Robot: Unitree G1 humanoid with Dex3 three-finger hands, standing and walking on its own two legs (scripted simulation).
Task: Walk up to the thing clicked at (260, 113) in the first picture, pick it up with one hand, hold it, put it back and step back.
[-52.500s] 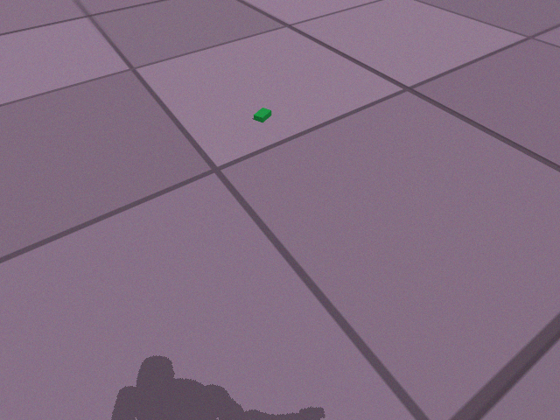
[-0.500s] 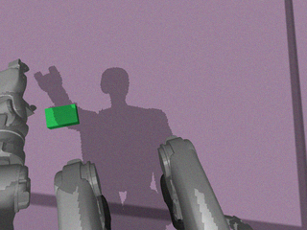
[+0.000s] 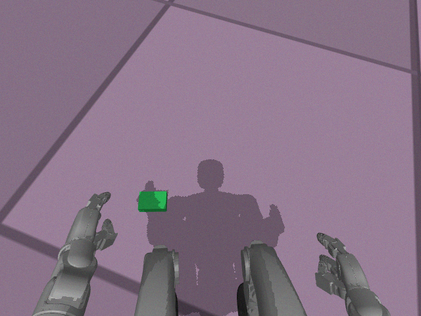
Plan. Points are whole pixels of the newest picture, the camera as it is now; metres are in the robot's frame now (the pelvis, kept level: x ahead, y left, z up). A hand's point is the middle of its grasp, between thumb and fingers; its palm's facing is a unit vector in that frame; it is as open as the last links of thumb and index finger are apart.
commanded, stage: home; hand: left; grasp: from above
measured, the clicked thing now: (153, 201) +0.52 +0.19 -0.53
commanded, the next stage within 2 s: none
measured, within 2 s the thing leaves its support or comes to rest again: neither
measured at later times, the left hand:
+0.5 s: hand (77, 249) +0.24 +0.18 +0.10, palm faces +0.10 -0.97 -0.21, open 7.4 cm
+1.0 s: hand (68, 266) +0.22 +0.18 +0.12, palm faces +0.11 -0.97 -0.20, open 7.4 cm
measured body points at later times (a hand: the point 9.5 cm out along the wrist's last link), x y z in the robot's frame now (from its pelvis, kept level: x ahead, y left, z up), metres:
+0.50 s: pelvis +0.07 +0.00 +0.15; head +0.10 +0.01 +0.60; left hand +0.24 +0.24 +0.12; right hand +0.22 -0.25 +0.08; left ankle +0.08 +0.13 -0.51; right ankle +0.08 -0.14 -0.51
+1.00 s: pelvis +0.07 +0.00 +0.16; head +0.09 +0.00 +0.61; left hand +0.22 +0.23 +0.13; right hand +0.25 -0.24 +0.11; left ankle +0.08 +0.13 -0.51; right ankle +0.08 -0.14 -0.51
